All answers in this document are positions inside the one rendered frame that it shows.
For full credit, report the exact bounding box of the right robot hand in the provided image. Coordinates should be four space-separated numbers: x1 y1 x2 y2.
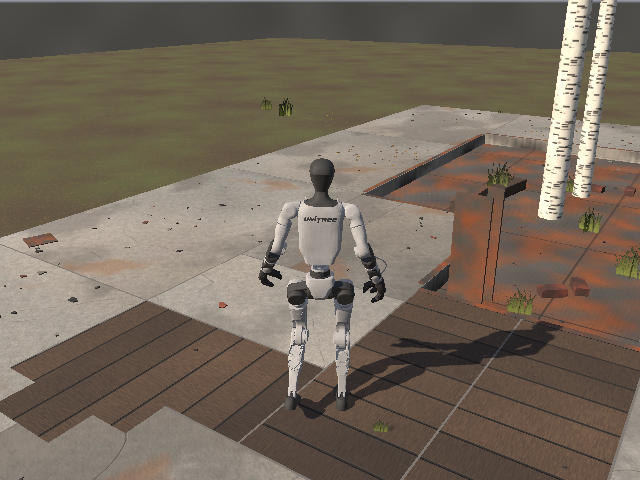
363 277 386 303

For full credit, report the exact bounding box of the robot left foot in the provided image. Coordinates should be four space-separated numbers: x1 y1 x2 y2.
284 393 301 410

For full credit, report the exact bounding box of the robot right upper arm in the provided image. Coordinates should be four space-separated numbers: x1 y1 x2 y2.
342 202 371 259

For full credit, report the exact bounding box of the right robot forearm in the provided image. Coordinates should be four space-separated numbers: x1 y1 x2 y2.
361 243 382 284

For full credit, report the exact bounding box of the robot left upper arm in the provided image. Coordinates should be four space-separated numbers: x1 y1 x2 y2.
270 201 301 255

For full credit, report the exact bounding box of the humanoid robot torso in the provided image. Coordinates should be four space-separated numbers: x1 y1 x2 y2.
297 197 344 300

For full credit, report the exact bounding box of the left robot hand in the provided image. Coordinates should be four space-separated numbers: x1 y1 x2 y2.
258 269 282 287

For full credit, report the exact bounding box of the left robot forearm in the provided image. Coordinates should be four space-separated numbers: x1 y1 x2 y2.
261 239 280 273

